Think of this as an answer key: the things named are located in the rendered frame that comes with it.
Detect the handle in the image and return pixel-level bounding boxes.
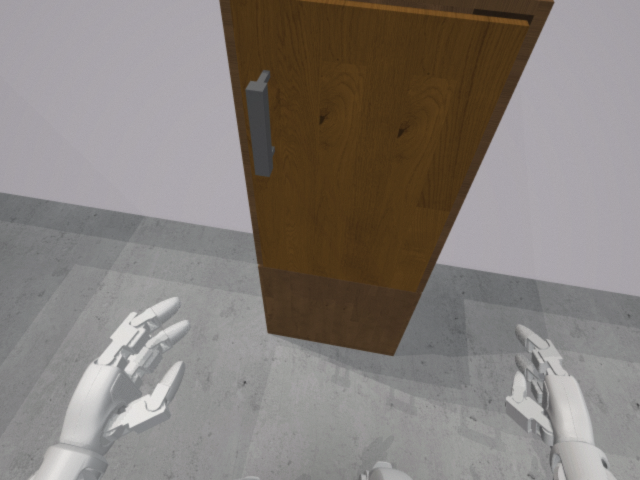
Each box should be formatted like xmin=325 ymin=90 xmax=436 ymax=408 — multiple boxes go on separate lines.
xmin=245 ymin=70 xmax=275 ymax=177

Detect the robot left hand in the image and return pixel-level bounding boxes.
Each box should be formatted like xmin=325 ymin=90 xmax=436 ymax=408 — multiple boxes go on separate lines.
xmin=59 ymin=297 xmax=191 ymax=456

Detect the cupboard door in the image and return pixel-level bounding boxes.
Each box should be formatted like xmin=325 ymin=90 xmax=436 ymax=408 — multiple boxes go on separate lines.
xmin=230 ymin=0 xmax=530 ymax=292

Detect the robot left forearm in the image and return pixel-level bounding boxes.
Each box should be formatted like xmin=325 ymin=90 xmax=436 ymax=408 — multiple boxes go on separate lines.
xmin=28 ymin=444 xmax=108 ymax=480

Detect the robot right hand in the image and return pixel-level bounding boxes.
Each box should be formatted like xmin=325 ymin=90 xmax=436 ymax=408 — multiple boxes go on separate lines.
xmin=506 ymin=324 xmax=595 ymax=448

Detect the robot right forearm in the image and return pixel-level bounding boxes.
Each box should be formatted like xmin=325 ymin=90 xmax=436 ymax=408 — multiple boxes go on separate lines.
xmin=550 ymin=441 xmax=617 ymax=480

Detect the robot right shin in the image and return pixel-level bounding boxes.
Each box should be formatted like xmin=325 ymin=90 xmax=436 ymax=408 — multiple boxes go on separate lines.
xmin=372 ymin=461 xmax=392 ymax=469

